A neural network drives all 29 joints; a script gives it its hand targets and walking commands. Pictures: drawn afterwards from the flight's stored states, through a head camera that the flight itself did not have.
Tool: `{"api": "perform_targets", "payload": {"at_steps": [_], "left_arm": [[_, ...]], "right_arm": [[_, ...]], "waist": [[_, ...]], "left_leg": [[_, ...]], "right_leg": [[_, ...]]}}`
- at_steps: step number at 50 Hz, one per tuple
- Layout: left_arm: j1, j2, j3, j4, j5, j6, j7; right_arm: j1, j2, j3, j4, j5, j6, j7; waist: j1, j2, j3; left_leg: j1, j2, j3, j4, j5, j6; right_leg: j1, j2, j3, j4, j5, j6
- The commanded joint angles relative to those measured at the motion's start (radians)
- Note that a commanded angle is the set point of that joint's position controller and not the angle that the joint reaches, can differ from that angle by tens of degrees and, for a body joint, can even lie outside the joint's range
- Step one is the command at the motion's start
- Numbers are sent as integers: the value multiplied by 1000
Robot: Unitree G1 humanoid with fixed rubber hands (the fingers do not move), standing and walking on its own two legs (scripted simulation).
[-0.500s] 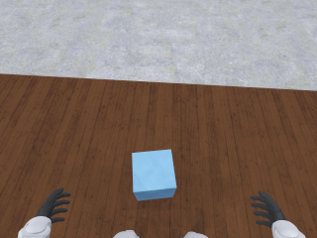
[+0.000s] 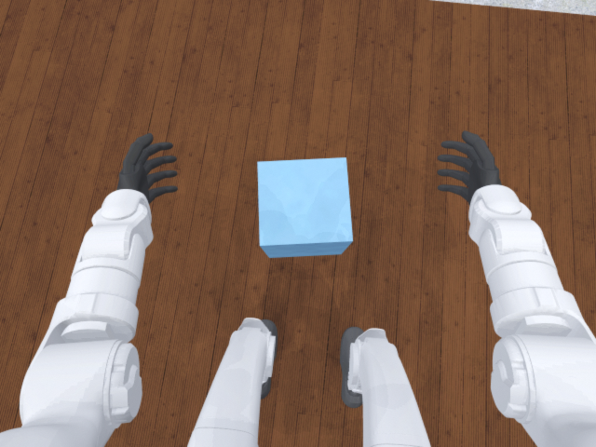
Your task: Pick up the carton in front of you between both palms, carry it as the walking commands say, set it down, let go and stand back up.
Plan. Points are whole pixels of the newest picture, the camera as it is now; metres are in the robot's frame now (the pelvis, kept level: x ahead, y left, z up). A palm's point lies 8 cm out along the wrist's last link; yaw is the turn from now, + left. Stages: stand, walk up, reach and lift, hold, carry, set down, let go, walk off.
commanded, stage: reach and lift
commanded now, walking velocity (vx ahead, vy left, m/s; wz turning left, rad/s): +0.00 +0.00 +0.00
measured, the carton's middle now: (303, 213) +0.51 +0.04 -0.55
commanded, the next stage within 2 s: none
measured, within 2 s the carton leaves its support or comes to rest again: neither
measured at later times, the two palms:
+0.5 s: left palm (189, 158) +0.50 +0.23 -0.18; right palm (421, 146) +0.55 -0.15 -0.18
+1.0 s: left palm (219, 203) +0.48 +0.23 -0.41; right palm (387, 195) +0.53 -0.15 -0.41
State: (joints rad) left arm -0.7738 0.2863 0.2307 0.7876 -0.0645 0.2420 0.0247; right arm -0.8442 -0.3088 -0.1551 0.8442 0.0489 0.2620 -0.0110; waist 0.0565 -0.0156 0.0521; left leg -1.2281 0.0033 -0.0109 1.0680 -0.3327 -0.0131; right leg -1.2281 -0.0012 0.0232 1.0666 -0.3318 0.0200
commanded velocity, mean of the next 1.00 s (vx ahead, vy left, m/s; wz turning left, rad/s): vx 0.00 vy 0.00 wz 0.00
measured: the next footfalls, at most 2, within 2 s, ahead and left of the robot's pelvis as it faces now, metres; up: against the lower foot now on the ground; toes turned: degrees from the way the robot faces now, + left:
none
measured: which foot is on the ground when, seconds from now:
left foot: down 0.00-1.00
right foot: down 0.00-1.00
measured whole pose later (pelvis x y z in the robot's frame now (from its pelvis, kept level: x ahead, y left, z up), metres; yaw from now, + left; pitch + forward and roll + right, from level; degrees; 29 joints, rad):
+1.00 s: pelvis -0.03 -0.01 -0.26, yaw +1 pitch +44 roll +1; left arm -1.32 0.33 0.22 1.00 -0.18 0.10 0.10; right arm -1.42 -0.38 -0.09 1.05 0.15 0.13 -0.11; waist 0.07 -0.02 0.19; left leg -2.24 -0.04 -0.05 1.99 -0.52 -0.06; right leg -2.24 0.06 0.06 2.01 -0.54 0.05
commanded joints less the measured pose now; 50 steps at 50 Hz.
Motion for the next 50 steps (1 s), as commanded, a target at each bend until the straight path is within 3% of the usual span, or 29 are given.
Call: {"api": "perform_targets", "payload": {"at_steps": [1, 7, 11, 17, 24, 29, 35, 41, 46, 50], "left_arm": [[-342, 131, 37, -61, -3, -10, 15], [-551, 109, 87, 11, 21, -31, 26], [-613, 89, 132, 14, 57, -59, 26], [-545, 39, 193, -26, 114, -120, 7], [-421, -22, 234, 8, 141, -192, -14], [-421, -1, 215, 28, 107, -215, -4], [-498, 92, 112, -8, -7, -215, 32], [-630, 161, 39, -16, -93, -179, 59], [-753, 179, 10, 69, -118, -157, 75], [-825, 183, -6, 172, -113, -167, 78]], "right_arm": [[-370, -146, -34, -36, 2, -12, -4], [-610, -147, -70, 66, -23, -38, 3], [-680, -138, -109, 93, -72, -63, 4], [-626, -78, -159, 51, -134, -118, 0], [-509, 14, -182, 47, -166, -179, -15], [-487, 8, -143, 39, -139, -198, -43], [-572, -70, -24, -29, -17, -197, -85], [-716, -127, 46, -57, 70, -161, -106], [-821, -158, 53, 54, 103, -140, -106], [-876, -178, 59, 174, 110, -155, -98]], "waist": [[17, -6, -811], [41, -17, -905], [42, -26, -1006], [47, -34, -1120], [42, -59, -1045], [35, -56, -1065], [40, -69, -1258], [47, -100, -1291], [51, -63, -1132], [42, -41, -988]], "left_leg": [[304, -38, 54, -111, 62, -37], [224, -49, 71, -79, 42, -42], [215, -58, 78, -64, 101, -46], [187, -69, 75, -25, 357, -43], [-95, -65, 59, 138, 480, -46], [-220, -66, 56, 308, 461, -58], [-254, -65, 68, 521, 446, -62], [-377, -53, 105, 659, 230, -57], [-410, -31, 104, 729, 57, -53], [-456, -16, 86, 785, -7, -48]], "right_leg": [[317, 54, -45, -88, 1, 11], [220, 66, -53, -56, -21, 9], [213, 73, -54, -40, 43, 11], [240, 85, -38, 6, 299, 9], [36, 77, -16, 178, 452, 21], [-158, 78, -26, 343, 404, 31], [-174, 79, -44, 558, 385, 36], [-124, 74, -53, 698, 231, 30], [-287, 60, -68, 763, 8, 28], [-403, 45, -59, 814, -70, 25]]}}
